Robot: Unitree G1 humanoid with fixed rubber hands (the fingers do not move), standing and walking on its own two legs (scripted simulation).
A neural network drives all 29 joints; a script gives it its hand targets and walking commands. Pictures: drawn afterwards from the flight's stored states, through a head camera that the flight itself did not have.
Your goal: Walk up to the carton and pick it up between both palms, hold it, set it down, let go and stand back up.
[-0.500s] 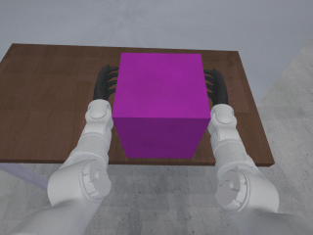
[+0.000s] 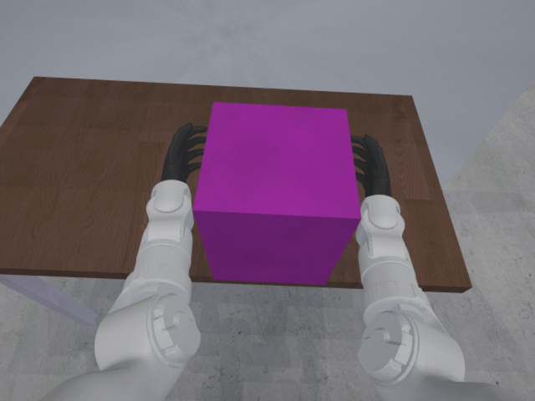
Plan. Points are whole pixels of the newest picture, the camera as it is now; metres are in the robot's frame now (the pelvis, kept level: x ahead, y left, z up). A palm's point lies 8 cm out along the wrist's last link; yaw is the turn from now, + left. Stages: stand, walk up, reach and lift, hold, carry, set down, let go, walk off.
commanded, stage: reach and lift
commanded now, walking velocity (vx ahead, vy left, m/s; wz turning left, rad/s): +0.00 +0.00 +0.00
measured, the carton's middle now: (274, 201) +0.43 +0.01 -0.01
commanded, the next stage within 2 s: none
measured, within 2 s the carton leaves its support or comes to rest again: leaves its support in 0.78 s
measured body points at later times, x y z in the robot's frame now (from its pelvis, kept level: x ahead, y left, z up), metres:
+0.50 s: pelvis +0.00 +0.00 +0.00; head +0.06 +0.02 +0.45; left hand +0.43 +0.17 +0.06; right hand +0.42 -0.14 +0.06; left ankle +0.00 +0.11 -0.75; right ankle -0.03 -0.11 -0.75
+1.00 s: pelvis -0.02 +0.00 +0.00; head +0.00 +0.03 +0.45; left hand +0.40 +0.18 +0.10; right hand +0.39 -0.13 +0.09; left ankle +0.00 +0.11 -0.75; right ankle -0.03 -0.11 -0.75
